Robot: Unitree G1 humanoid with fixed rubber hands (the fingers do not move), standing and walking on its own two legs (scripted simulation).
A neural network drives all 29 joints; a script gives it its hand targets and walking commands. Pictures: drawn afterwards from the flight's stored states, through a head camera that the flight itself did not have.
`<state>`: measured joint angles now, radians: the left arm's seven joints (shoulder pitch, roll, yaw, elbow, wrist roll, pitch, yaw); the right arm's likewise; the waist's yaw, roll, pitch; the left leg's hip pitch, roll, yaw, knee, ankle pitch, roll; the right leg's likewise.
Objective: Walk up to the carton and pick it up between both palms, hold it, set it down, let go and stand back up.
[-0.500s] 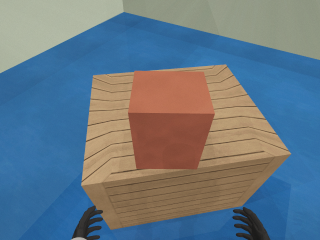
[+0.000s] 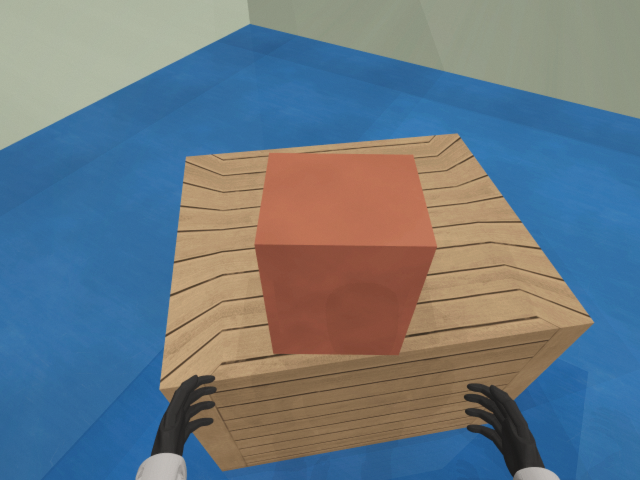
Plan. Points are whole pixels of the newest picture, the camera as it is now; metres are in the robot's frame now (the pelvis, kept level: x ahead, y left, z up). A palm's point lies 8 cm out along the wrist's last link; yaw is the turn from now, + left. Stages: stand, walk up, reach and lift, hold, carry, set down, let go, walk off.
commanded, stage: reach and lift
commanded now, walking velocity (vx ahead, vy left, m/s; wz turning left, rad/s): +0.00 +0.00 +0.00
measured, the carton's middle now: (338, 261) +0.46 -0.01 -0.03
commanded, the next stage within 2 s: none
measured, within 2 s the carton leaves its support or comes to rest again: neither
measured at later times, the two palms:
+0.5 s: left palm (181, 405) +0.23 +0.20 -0.04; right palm (508, 403) +0.24 -0.23 -0.05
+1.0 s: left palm (197, 312) +0.32 +0.18 +0.03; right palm (517, 311) +0.33 -0.24 +0.04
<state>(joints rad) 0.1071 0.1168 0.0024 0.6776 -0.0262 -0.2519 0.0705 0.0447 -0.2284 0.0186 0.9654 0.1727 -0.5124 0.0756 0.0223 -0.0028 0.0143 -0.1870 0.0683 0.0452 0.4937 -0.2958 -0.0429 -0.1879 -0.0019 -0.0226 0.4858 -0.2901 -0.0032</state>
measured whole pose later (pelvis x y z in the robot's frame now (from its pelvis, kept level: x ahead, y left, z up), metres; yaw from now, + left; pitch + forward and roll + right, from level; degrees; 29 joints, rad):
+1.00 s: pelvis -0.02 +0.00 +0.00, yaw -1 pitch +7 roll +0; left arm -0.42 0.15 0.02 0.80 -0.14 -0.14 0.09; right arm -0.50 -0.35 0.13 1.03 0.40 -0.30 0.06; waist 0.04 -0.01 -0.09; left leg -0.36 0.08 0.06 0.45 -0.22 -0.04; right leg -0.37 0.01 0.00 0.44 -0.20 -0.01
